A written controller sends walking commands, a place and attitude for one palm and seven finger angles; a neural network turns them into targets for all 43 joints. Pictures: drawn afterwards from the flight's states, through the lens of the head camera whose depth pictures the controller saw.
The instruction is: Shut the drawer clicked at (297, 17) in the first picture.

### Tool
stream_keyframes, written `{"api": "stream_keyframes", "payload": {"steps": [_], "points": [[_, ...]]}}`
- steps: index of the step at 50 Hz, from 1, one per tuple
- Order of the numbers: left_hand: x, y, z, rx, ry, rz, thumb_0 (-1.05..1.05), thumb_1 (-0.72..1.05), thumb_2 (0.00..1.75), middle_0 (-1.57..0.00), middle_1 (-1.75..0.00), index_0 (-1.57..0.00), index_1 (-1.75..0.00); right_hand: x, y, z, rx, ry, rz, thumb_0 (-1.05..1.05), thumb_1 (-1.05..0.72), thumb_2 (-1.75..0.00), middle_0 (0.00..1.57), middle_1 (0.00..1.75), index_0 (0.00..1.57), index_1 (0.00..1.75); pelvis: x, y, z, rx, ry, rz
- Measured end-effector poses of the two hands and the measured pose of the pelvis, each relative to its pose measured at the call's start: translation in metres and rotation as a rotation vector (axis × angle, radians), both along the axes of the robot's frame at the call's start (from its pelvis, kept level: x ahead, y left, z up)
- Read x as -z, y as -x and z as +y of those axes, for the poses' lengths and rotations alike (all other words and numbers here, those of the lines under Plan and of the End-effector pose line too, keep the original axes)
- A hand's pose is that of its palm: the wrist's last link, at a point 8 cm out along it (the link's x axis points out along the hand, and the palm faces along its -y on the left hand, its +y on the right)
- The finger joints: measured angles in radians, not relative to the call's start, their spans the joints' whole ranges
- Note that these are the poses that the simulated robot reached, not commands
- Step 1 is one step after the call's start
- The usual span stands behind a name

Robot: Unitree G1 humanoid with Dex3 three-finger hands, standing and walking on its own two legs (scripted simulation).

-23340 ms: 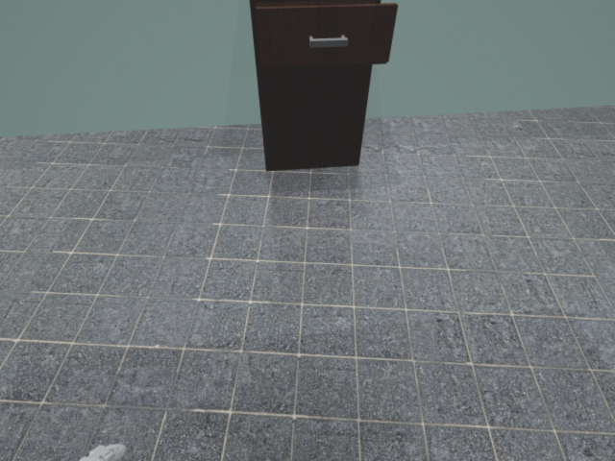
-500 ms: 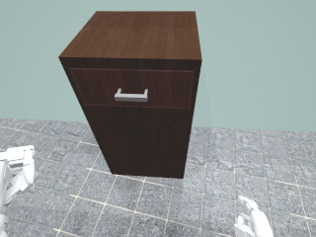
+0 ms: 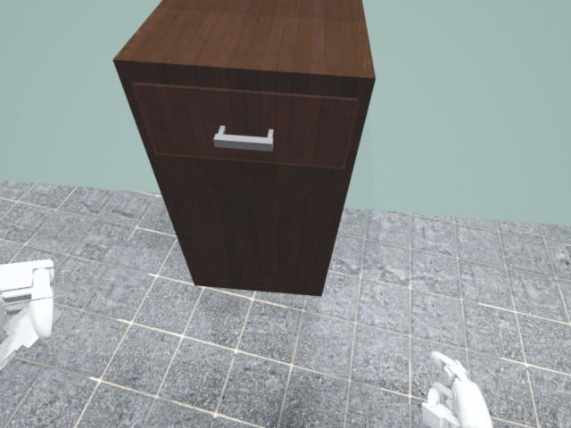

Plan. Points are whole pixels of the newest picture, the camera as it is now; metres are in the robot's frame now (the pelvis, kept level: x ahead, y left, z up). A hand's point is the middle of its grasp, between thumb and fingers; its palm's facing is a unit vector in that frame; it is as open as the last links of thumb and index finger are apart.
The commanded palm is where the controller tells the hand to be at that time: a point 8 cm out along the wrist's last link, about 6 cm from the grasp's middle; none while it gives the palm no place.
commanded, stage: step back with the hand held close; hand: left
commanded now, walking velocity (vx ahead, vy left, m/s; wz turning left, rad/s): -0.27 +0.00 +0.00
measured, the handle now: (245, 137) +0.67 +0.13 +0.00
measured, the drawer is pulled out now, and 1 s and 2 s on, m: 0.00 0.00 0.00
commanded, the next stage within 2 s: stop stepping back and stand still in 0.80 s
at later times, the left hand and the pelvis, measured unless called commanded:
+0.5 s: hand (16, 382) +0.13 +0.23 +0.17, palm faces +0.35 -0.83 -0.44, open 3.3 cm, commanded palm +0.06 +0.28 +0.18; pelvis -0.06 +0.00 -0.01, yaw +3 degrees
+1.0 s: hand out of the picture +0.04 +0.21 +0.18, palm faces +0.20 -0.86 -0.47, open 3.3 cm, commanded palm -0.02 +0.27 +0.18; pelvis -0.16 +0.00 +0.00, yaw -3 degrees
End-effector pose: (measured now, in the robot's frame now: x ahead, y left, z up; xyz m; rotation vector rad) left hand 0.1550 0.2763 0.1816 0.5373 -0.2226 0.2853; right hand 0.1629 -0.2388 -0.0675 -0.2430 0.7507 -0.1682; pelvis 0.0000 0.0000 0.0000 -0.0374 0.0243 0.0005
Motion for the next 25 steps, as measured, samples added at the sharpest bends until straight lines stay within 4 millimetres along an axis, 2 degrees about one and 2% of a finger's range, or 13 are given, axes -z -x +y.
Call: {"api": "stream_keyframes", "payload": {"steps": [10,18,22,25], "points": [[-0.005,0.020,0.010,-0.018,-0.071,-0.052,0.02,0.89,0.90,-1.40,-1.60,-1.41,-1.60,0.007,0.017,0.005,-0.031,0.017,0.003,0.01,-0.90,-0.90,0.20,0.30,0.20,0.30,0.006,0.018,0.001,-0.028,-0.009,0.000],[-0.001,0.041,-0.006,0.018,-0.061,-0.061,0.02,0.89,0.90,-1.40,-1.60,-1.41,-1.60,0.009,0.024,0.001,-0.049,0.002,-0.029,0.01,-0.90,-0.90,0.20,0.30,0.21,0.30,0.012,0.041,-0.007,-0.014,-0.005,-0.013],[-0.003,0.052,-0.009,0.031,-0.034,-0.091,0.02,0.89,0.90,-1.40,-1.60,-1.41,-1.60,0.006,0.037,-0.004,-0.033,0.012,-0.014,0.01,-0.90,-0.90,0.20,0.30,0.21,0.30,0.011,0.050,-0.008,-0.035,-0.002,-0.007],[-0.003,0.061,-0.002,0.029,-0.011,-0.120,0.01,0.89,0.90,-1.40,-1.60,-1.41,-1.60,0.003,0.052,-0.005,-0.011,0.031,0.017,0.01,-0.90,-0.90,0.20,0.30,0.20,0.30,0.010,0.055,-0.004,-0.051,0.002,-0.005]]}}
